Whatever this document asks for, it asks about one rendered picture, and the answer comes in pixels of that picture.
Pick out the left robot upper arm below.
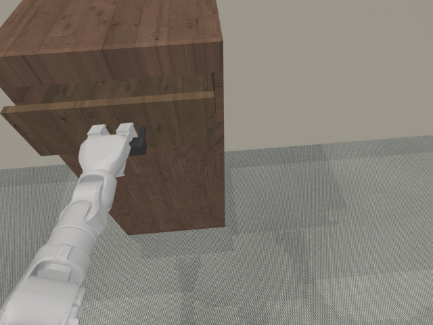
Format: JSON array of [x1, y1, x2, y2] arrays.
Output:
[[3, 276, 86, 325]]

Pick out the drawer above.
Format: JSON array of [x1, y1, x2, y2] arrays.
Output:
[[0, 73, 217, 156]]

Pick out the handle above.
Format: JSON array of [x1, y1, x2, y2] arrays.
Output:
[[129, 126, 147, 156]]

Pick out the left robot forearm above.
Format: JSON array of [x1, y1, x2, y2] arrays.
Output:
[[0, 170, 117, 325]]

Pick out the cabinet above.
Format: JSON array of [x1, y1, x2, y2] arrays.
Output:
[[0, 0, 225, 236]]

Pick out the left robot hand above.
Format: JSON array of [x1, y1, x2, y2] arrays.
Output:
[[78, 123, 138, 177]]

